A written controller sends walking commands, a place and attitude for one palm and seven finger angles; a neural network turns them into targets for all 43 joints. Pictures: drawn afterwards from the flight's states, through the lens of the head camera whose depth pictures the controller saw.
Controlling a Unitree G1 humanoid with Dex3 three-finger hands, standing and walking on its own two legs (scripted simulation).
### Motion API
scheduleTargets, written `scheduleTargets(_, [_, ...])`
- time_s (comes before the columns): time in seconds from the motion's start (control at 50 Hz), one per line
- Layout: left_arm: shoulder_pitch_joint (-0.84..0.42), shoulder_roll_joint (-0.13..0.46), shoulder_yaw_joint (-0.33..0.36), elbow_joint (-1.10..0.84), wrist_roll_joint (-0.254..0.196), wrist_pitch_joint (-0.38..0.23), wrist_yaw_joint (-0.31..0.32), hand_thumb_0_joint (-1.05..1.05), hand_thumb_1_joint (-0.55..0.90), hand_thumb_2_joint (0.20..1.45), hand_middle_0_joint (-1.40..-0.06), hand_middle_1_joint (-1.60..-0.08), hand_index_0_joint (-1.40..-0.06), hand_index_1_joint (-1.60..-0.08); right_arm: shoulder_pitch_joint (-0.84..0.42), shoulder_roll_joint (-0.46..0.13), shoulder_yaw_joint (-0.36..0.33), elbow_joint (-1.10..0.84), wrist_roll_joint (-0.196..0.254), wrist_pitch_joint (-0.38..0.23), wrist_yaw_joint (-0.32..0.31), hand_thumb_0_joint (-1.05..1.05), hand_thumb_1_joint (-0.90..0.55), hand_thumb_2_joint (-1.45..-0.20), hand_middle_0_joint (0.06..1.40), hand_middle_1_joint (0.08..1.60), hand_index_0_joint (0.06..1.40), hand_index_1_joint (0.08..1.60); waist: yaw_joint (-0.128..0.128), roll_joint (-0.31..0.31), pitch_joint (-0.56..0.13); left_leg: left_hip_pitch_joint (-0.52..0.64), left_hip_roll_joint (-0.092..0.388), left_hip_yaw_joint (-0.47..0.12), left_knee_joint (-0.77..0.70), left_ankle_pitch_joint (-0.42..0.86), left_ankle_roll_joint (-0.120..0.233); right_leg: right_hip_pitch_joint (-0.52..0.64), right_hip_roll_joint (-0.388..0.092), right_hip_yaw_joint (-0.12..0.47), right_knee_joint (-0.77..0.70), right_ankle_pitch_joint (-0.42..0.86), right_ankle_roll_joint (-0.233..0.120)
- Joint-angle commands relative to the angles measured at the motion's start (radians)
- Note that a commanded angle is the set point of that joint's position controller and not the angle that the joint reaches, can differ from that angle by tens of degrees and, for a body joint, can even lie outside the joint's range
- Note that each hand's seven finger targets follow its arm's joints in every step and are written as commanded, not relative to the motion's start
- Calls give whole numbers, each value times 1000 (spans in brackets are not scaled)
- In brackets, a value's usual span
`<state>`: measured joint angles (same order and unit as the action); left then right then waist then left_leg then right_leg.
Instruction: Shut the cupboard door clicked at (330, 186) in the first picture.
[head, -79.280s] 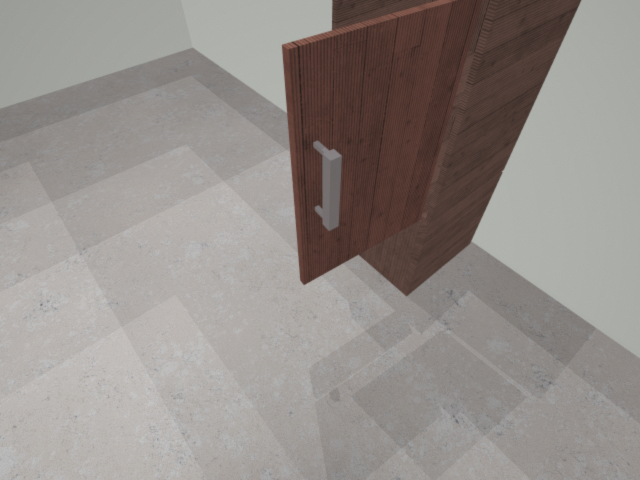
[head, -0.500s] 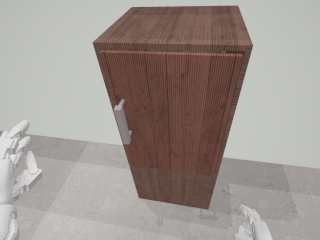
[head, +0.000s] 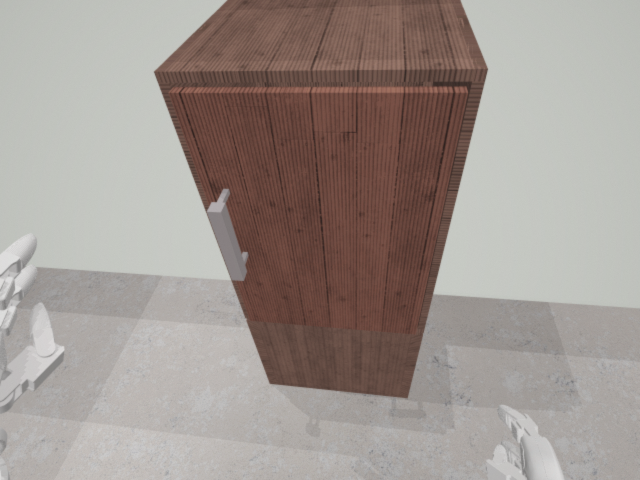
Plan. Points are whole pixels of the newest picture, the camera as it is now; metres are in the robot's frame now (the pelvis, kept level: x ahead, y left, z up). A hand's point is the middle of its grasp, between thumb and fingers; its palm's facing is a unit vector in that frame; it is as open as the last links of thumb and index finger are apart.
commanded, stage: step back with the hand held close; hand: left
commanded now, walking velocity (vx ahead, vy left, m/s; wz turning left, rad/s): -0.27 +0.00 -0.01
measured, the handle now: (232, 236) +0.52 +0.21 -0.01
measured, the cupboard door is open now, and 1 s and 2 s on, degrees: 0 0 0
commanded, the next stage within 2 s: stop stepping back and stand still in 1.30 s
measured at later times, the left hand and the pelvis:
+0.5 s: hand out of the picture +0.13 +0.29 +0.16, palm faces +0.45 -0.76 -0.46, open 7.4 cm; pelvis -0.07 +0.02 -0.01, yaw +1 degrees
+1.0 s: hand out of the picture +0.09 +0.30 +0.16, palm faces +0.42 -0.78 -0.46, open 7.4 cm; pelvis -0.12 +0.03 -0.01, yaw -1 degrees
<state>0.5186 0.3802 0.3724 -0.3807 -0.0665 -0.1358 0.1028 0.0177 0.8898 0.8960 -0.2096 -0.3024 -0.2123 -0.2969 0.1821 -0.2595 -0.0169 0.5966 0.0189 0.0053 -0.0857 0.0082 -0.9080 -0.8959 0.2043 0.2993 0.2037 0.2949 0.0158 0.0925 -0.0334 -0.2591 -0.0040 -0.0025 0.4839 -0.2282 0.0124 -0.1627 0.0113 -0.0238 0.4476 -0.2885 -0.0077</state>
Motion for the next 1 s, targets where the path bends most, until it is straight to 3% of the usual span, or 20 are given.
scheduleTargets(0.0, [-38, 243, 170, -215, -11, -60, 39, 0, 900, 900, -200, -300, -200, -300, -108, -94, -35, -182, 2, -28, -20, 0, -900, -900, 200, 300, 200, 300, -4, -66, -155, 130, 72, -29, -14, 462, 24, -4, -85, 35, -16, 490, 12])
scheduleTargets(0.12, [-2, 229, 158, -246, -13, -53, 48, 0, 900, 900, -200, -300, -200, -300, -104, -92, -33, -204, 6, -14, -20, 0, -900, -900, 200, 300, 200, 300, -6, -52, -131, 55, 84, -46, -62, 343, 23, -8, -67, 43, -12, 364, 14])
scheduleTargets(0.2, [8, 260, 193, -268, -8, -73, 59, 0, 900, 900, -200, -300, -200, -300, -106, -104, -35, -206, -1, -28, -22, 0, -900, -900, 200, 300, 200, 300, -4, -3, -84, -72, 96, -76, -140, 59, 37, 1, -43, 51, -24, 173, 17])
scheduleTargets(0.28, [-9, 225, 174, -266, 5, -100, 65, 0, 900, 900, -200, -300, -200, -300, -86, -103, -30, -204, -1, -52, -18, 0, -900, -900, 200, 300, 200, 300, -14, 12, -38, -234, 107, -116, -192, -218, 53, 44, -28, 58, -8, 47, 15])
scheduleTargets(0.3, [-18, 247, 191, -273, 11, -109, 67, 0, 900, 900, -200, -300, -200, -300, -87, -111, -34, -203, -4, -59, -20, 0, -900, -900, 200, 300, 200, 300, -13, 31, -29, -270, 113, -129, -205, -266, 59, 58, -20, 61, -5, 24, 17])
scheduleTargets(0.36, [-31, 216, 173, -266, 21, -125, 69, 0, 900, 900, -200, -300, -200, -300, -70, -108, -34, -195, -7, -80, -18, 0, -900, -900, 200, 300, 200, 300, -15, 30, -23, -341, 129, -151, -219, -351, 69, 82, -8, 62, 32, -15, 17])
scheduleTargets(0.46, [-62, 208, 165, -294, 34, -143, 74, 0, 900, 900, -200, -300, -200, -300, -56, -106, -37, -177, -13, -115, -15, 0, -900, -900, 200, 300, 200, 300, -17, 28, -33, -358, 126, -151, -179, -387, 71, 59, -8, 89, 40, -47, 9])
scheduleTargets(0.5, [-55, 243, 193, -301, 33, -147, 79, 0, 900, 900, -200, -300, -200, -300, -46, -106, -40, -163, -20, -123, -12, 0, -900, -900, 200, 300, 200, 300, -18, -29, -44, -296, 97, -123, -106, -336, 53, -20, -38, 130, -25, -101, -8])
scheduleTargets(0.52, [-65, 215, 163, -314, 29, -149, 79, 0, 900, 900, -200, -300, -200, -300, -44, -88, -34, -160, -19, -125, -9, 0, -900, -900, 200, 300, 200, 300, -22, -67, -39, -244, 76, -101, -59, -286, 39, -82, -68, 147, -66, -125, -20])
scheduleTargets(0.58, [-80, 227, 157, -307, 26, -155, 96, 0, 900, 900, -200, -300, -200, -300, -33, -84, -34, -130, -23, -125, -3, 0, -900, -900, 200, 300, 200, 300, -31, -119, -26, -98, 28, -44, 109, -171, 5, -277, -152, 207, -169, -183, -60])
scheduleTargets(0.64, [-79, 235, 158, -301, 21, -161, 105, 0, 900, 900, -200, -300, -200, -300, -36, -79, -32, -121, -20, -120, -3, 0, -900, -900, 200, 300, 200, 300, -37, -117, -31, -63, 29, -53, 104, -126, -3, -316, -146, 157, -144, -144, -56])
scheduleTargets(0.68, [-63, 250, 177, -305, 18, -169, 106, 0, 900, 900, -200, -300, -200, -300, -46, -85, -33, -126, -16, -120, -7, 0, -900, -900, 200, 300, 200, 300, -36, -52, -19, -103, 64, -99, 10, -194, 10, -296, -92, 113, -104, -181, -29])
scheduleTargets(0.7, [-50, 269, 200, -310, 16, -174, 103, 0, 900, 900, -200, -300, -200, -300, -59, -95, -36, -129, -19, -126, -11, 0, -900, -900, 200, 300, 200, 300, -35, 9, -15, -162, 104, -152, -108, -250, 21, -235, -34, 80, -54, -184, -7])
scheduleTargets(0.74, [-45, 238, 207, -329, 27, -187, 91, 0, 900, 900, -200, -300, -200, -300, -76, -111, -38, -143, -20, -139, -16, 0, -900, -900, 200, 300, 200, 300, -21, 159, -56, -444, 258, -340, -362, -505, 95, 80, 83, 31, 273, -59, 25])
scheduleTargets(0.76, [-49, 242, 222, -326, 29, -194, 83, 0, 900, 900, -200, -300, -200, -300, -70, -109, -47, -138, -26, -143, -16, 0, -900, -900, 200, 300, 200, 300, -17, 163, -64, -474, 295, -364, -366, -515, 115, 110, 89, 45, 339, -34, 23])
scheduleTargets(0.8, [-36, 259, 241, -332, 31, -196, 70, 0, 900, 900, -200, -300, -200, -300, -79, -107, -53, -138, -36, -154, -7, 0, -900, -900, 200, 300, 200, 300, -9, 119, -87, -431, 288, -336, -303, -436, 124, 96, 92, 66, 325, -26, 18])
scheduleTargets(0.82, [-20, 230, 213, -336, 26, -198, 63, 0, 900, 900, -200, -300, -200, -300, -78, -93, -46, -137, -37, -158, -2, 0, -900, -900, 200, 300, 200, 300, -12, 93, -81, -409, 270, -310, -279, -393, 115, 82, 84, 63, 283, -50, 12])
scheduleTargets(0.9, [26, 244, 214, -350, 9, -211, 50, 0, 900, 900, -200, -300, -200, -300, -46, -90, -44, -88, -49, -171, 14, 0, -900, -900, 200, 300, 200, 300, -21, 110, -122, -177, 218, -235, -206, -176, 60, -10, 42, 80, 14, -23, -16])
scheduleTargets(0.94, [-30, 240, 190, -379, -2, -231, 48, 0, 900, 900, -200, -300, -200, -300, -37, -73, -35, -63, -47, -170, 11, 0, -900, -900, 200, 300, 200, 300, -19, 70, -185, 35, 191, -167, -97, 234, 28, -105, -9, 120, -64, 103, -22])
scheduleTargets(0.98, [-75, 249, 175, -400, 3, -228, 51, 0, 900, 900, -200, -300, -200, -300, -42, -65, -38, -55, -42, -166, 8, 0, -900, -900, 200, 300, 200, 300, -24, 55, -325, 269, 160, -61, 0, 600, 15, -140, -12, 88, -23, 360, 20])
